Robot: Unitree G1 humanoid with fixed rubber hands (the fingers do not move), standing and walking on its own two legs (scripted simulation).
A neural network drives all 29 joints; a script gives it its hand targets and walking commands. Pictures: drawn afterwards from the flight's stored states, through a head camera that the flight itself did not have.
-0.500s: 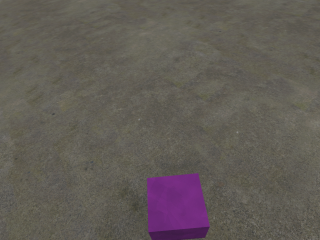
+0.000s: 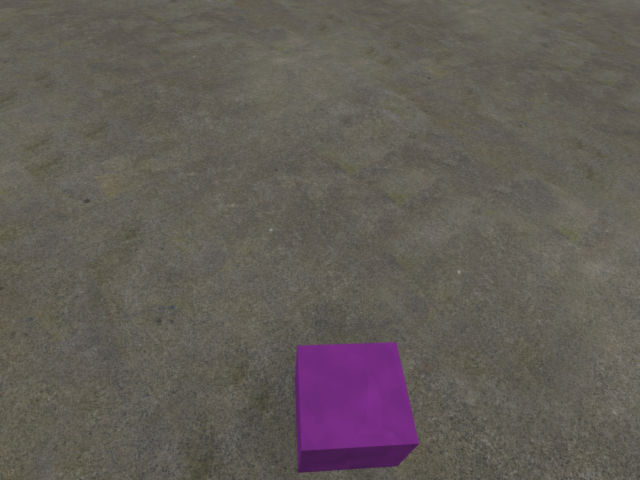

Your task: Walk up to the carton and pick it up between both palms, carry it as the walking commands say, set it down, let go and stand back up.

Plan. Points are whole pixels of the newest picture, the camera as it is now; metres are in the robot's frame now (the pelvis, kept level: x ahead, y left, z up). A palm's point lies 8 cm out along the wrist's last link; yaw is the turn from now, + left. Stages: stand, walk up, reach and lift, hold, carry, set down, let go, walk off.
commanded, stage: walk up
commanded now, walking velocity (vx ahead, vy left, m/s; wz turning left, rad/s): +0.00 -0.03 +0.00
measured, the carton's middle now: (347, 406) +0.46 -0.11 -0.66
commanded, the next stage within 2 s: none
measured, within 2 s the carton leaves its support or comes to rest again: neither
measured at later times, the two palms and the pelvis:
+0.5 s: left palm out of the picture -0.01 +0.19 -0.15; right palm out of the picture -0.05 -0.24 -0.15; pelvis -0.02 -0.03 +0.00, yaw +0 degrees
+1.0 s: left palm out of the picture -0.04 +0.18 -0.15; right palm out of the picture -0.04 -0.29 -0.14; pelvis -0.02 -0.06 -0.01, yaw +0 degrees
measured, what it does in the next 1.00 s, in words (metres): steps on the spot: right foot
